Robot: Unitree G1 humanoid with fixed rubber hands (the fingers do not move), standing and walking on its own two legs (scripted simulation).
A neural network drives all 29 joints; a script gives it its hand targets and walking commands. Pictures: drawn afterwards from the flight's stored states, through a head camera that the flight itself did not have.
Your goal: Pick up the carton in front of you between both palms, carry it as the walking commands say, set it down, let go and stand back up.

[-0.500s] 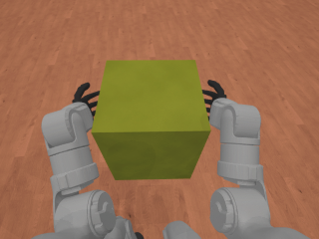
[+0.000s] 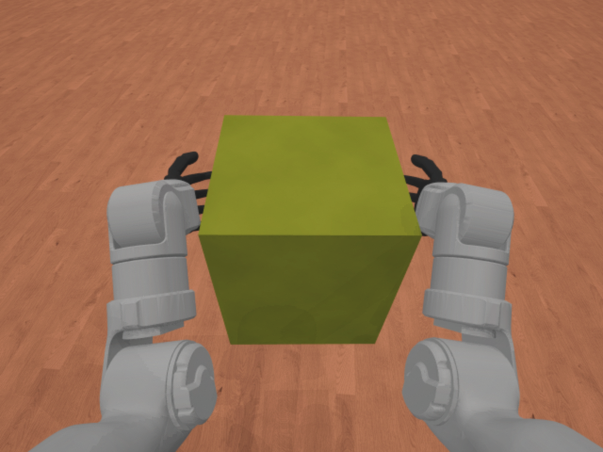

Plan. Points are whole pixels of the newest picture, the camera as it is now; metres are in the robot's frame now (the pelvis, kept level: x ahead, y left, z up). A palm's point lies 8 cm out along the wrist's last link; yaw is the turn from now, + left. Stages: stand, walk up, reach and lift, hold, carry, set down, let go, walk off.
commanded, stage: carry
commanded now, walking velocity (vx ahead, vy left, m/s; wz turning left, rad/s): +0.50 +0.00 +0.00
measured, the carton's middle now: (304, 236) +0.37 +0.00 +0.11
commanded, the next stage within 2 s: none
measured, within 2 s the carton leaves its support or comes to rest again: neither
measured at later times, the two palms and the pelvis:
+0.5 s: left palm (203, 155) +0.58 +0.18 +0.09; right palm (369, 156) +0.58 -0.12 +0.10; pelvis +0.30 +0.04 +0.01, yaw -3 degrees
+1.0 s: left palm (249, 88) +0.85 +0.13 +0.09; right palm (376, 90) +0.86 -0.17 +0.08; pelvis +0.61 -0.03 +0.00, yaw +1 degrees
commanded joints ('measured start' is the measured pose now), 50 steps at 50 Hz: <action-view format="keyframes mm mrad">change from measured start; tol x32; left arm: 1 -699 -869 -514 -79 -246 -29 -58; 30 341 -991 -972 -710 -290 -135 -180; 50 332 -898 -918 -668 -301 -97 -181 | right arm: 1 -681 913 528 -40 211 -28 33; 22 226 961 879 -488 237 -152 127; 50 326 939 966 -673 280 -88 162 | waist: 1 -19 -80 -351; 17 7 -177 -280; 22 -53 288 -449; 41 -31 145 -23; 45 6 -388 -258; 50 -20 -84 -238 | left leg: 1 -282 77 -58 6 112 4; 16 -185 1 140 -688 373 -29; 19 315 -2 188 -789 400 17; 22 850 411 -492 -805 499 250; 39 373 234 85 -974 455 72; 43 200 146 192 -522 549 2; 46 -283 8 0 153 -76 -32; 50 -196 132 -31 34 144 -1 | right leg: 1 478 -298 437 -276 -24 -62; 18 642 -167 22 -67 643 22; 23 -334 -29 143 711 -350 97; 42 202 2 -101 -43 2 80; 45 679 -418 696 -315 -213 -109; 50 370 -319 325 -344 -168 -13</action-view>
